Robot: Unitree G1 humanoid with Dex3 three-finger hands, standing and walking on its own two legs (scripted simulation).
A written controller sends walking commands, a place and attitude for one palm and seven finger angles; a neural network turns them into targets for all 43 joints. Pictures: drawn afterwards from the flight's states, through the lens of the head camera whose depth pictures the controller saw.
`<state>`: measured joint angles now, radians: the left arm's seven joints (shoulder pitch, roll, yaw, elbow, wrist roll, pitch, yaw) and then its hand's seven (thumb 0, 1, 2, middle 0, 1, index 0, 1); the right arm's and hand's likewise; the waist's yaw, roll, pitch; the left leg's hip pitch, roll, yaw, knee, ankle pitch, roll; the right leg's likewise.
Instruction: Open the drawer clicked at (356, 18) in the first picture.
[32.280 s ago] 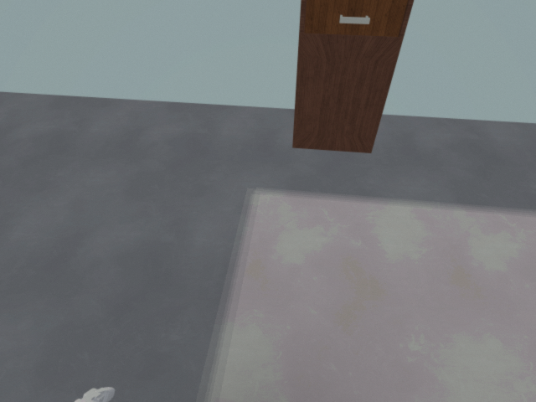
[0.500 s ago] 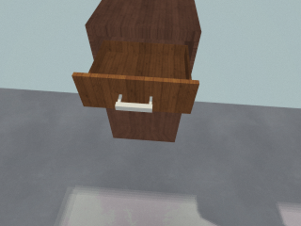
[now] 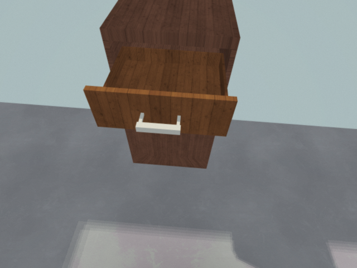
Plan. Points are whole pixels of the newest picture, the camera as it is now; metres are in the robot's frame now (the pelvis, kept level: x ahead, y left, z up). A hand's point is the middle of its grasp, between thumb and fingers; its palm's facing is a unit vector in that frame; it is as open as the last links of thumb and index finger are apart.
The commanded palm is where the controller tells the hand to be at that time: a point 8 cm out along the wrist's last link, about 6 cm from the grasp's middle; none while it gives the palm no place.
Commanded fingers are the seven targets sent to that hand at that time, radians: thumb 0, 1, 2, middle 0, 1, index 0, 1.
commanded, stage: look to check the result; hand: left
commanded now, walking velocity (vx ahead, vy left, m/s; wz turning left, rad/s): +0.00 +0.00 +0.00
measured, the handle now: (159, 123) +0.51 +0.09 -0.01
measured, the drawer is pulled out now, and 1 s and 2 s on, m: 0.27 0.27 0.27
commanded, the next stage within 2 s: stand and wait in 0.04 s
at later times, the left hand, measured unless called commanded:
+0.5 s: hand out of the picture +0.00 +0.16 -0.18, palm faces +0.03 -0.98 -0.18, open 7.3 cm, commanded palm none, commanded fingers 0.00 0.90 0.90 -0.20 -0.30 -0.20 -0.30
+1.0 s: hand out of the picture +0.00 +0.15 -0.18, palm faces +0.04 -0.98 -0.18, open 7.3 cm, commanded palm none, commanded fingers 0.00 0.90 0.90 -0.20 -0.30 -0.20 -0.30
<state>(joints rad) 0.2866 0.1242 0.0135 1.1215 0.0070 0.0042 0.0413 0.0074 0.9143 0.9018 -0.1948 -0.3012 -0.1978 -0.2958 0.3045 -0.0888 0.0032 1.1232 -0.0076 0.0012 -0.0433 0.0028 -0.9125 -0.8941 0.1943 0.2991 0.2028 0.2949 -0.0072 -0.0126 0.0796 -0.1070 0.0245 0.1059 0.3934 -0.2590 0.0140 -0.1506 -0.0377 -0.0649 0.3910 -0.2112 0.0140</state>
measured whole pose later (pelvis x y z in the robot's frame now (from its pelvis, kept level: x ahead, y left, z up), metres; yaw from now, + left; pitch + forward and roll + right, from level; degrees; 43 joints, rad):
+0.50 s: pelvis +0.01 +0.00 +0.00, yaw +0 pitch -1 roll +0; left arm 0.27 0.14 0.02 1.12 0.01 0.01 0.04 0.01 0.92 0.90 -0.19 -0.30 -0.20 -0.30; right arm 0.30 -0.10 0.00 1.13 -0.01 0.00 -0.04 0.00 -0.91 -0.89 0.19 0.30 0.20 0.29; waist -0.01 -0.01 0.09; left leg -0.09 0.03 0.10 0.38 -0.26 0.01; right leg -0.14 -0.04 -0.07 0.39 -0.22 0.01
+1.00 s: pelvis +0.01 -0.01 +0.00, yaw +0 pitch -1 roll +0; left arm 0.27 0.14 0.02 1.12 0.01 0.01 0.04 0.01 0.92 0.90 -0.20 -0.30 -0.20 -0.30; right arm 0.28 -0.10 0.00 1.13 -0.01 0.00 -0.04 0.00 -0.91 -0.89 0.19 0.30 0.20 0.29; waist -0.01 -0.01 0.09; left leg -0.09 0.04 0.09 0.37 -0.26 0.00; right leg -0.14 -0.02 -0.08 0.38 -0.22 0.00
